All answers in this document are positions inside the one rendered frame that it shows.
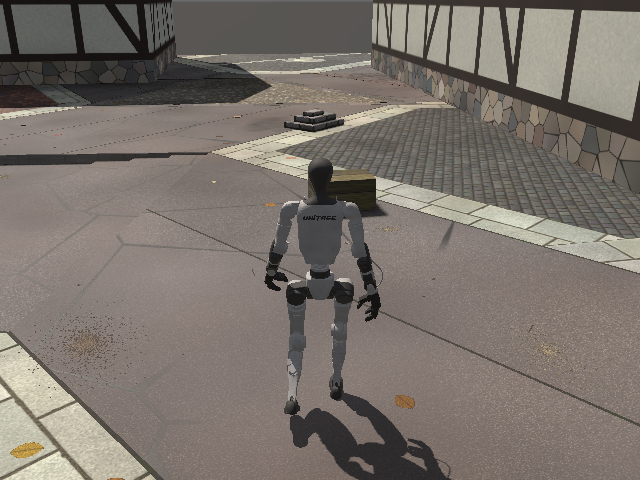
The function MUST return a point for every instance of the left robot forearm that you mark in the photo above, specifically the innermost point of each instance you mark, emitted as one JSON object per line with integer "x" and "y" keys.
{"x": 273, "y": 261}

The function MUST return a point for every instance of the humanoid robot torso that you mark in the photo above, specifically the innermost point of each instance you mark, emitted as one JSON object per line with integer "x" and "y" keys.
{"x": 319, "y": 234}

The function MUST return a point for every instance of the right robot forearm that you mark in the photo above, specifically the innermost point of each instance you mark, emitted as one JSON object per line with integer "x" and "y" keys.
{"x": 367, "y": 274}

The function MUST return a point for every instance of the robot right upper arm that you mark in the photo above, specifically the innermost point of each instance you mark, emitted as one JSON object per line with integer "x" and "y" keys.
{"x": 351, "y": 211}

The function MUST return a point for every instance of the right robot hand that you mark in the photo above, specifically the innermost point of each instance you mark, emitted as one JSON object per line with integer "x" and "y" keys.
{"x": 375, "y": 305}

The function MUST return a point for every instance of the robot left upper arm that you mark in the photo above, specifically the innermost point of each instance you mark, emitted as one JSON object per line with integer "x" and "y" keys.
{"x": 288, "y": 211}

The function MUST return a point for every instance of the robot right foot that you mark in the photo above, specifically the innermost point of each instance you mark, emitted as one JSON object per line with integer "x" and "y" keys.
{"x": 336, "y": 391}

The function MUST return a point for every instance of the left robot hand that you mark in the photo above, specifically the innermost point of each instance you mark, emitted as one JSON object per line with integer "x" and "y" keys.
{"x": 278, "y": 276}

